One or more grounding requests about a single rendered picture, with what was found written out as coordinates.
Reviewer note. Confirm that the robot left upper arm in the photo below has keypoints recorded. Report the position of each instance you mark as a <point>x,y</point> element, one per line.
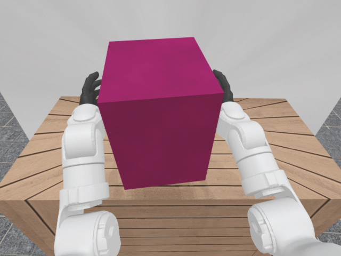
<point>88,234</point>

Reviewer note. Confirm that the right robot forearm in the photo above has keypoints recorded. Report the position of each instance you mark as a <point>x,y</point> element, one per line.
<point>246,139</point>

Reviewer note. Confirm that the pedestal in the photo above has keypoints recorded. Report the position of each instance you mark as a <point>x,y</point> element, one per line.
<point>200,218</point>

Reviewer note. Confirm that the carton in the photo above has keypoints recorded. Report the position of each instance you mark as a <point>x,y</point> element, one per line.
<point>160,103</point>

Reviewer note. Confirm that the robot right hand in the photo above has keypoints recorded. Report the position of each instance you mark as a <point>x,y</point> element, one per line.
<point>228,95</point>

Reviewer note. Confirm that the robot left hand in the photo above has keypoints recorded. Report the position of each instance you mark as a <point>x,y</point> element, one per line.
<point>89,93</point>

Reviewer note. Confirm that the robot right upper arm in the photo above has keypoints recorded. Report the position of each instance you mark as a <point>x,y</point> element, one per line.
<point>281,227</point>

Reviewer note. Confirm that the left robot forearm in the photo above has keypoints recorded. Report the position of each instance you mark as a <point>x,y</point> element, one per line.
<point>83,161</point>

